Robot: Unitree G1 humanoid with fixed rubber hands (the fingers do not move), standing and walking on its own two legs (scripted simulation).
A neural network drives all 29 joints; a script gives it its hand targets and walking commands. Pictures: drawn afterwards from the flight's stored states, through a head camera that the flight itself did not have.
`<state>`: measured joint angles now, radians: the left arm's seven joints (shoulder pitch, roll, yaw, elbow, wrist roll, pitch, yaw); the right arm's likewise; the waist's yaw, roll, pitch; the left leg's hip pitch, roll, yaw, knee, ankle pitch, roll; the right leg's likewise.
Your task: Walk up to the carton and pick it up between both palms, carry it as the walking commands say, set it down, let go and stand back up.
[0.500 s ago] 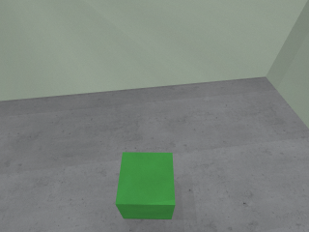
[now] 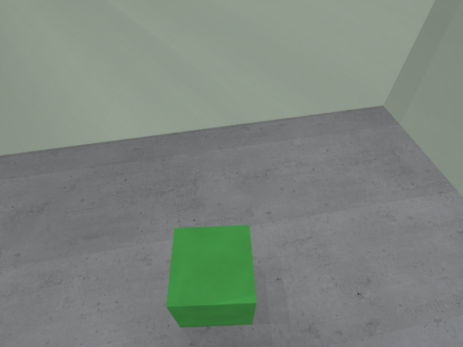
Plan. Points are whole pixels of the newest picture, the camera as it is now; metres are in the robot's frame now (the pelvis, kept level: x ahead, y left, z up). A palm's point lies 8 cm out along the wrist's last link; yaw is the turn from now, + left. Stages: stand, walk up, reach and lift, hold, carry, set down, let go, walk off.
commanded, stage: walk up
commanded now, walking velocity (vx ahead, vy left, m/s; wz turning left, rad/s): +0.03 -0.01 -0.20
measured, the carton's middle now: (214, 277) +0.46 +0.06 -0.62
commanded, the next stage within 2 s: none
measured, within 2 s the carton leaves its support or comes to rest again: neither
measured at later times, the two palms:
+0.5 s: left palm out of the picture +0.03 +0.27 -0.09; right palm out of the picture +0.05 -0.27 -0.13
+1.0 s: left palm out of the picture +0.08 +0.30 -0.13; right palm out of the picture +0.01 -0.19 -0.13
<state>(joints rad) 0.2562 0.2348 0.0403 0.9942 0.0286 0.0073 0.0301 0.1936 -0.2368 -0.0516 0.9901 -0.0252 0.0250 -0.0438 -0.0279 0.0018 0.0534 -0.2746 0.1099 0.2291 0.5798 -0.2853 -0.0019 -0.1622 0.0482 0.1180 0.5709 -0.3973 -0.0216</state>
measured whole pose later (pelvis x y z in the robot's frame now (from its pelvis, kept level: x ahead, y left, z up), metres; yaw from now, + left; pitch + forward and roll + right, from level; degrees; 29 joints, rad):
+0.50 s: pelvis +0.00 +0.00 +0.02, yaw -6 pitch +1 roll +3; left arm 0.30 0.22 0.05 0.98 0.03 -0.01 0.06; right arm 0.16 -0.29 -0.07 0.97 -0.03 0.08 0.01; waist 0.04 0.03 0.06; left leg -0.48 0.04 0.03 0.99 -0.39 -0.04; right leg -0.19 -0.05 0.05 0.42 -0.24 0.00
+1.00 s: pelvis +0.01 +0.05 +0.01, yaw -7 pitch -1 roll +1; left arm 0.24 0.22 0.04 1.03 0.03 0.01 0.03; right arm 0.25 -0.18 -0.05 1.03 -0.02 0.01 -0.02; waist 0.00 -0.02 0.04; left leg -0.19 0.04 0.12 0.43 -0.22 -0.01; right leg -0.19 -0.04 -0.06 0.46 -0.23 0.00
